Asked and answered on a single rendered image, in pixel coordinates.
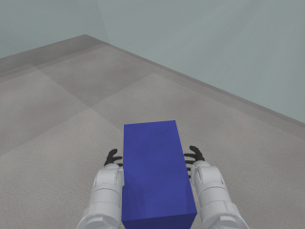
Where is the robot right hand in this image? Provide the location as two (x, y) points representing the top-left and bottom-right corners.
(184, 145), (205, 178)

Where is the robot left hand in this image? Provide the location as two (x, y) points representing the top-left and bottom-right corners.
(104, 149), (123, 167)

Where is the robot left forearm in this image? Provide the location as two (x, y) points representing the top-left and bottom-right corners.
(76, 163), (125, 229)

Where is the robot right forearm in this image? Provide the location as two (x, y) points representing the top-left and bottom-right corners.
(191, 160), (250, 229)

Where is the carton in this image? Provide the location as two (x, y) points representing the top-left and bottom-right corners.
(121, 120), (197, 229)

